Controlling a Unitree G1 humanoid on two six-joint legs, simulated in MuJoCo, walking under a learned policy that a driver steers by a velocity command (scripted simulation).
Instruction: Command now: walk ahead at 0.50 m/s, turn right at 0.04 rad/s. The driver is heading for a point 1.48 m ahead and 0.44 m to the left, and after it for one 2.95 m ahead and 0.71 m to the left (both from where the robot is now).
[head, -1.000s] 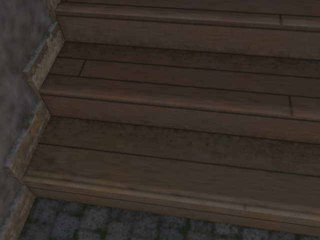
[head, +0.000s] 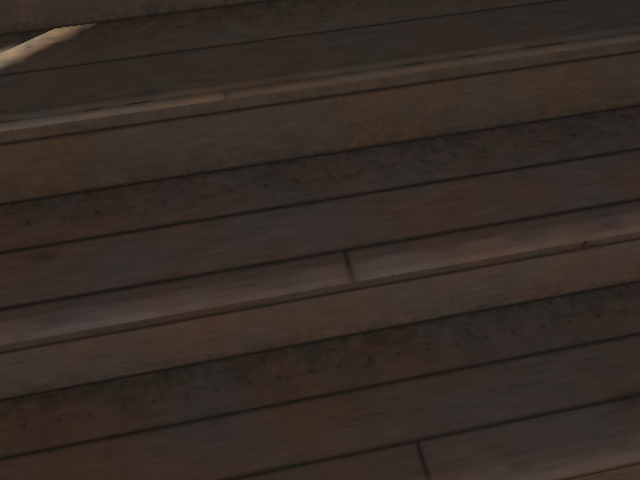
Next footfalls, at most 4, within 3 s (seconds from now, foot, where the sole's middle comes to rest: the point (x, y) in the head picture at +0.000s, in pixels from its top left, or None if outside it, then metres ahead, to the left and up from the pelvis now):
0.50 left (301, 438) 0.47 0.08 -0.51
1.06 right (427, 207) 0.84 -0.16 -0.35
1.64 left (260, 53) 1.11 0.15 -0.18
2.20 right None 1.47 0.19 -0.02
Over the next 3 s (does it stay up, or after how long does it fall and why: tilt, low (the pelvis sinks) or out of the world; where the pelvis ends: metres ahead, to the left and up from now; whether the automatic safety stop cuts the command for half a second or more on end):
stays up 1.47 0.35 0.76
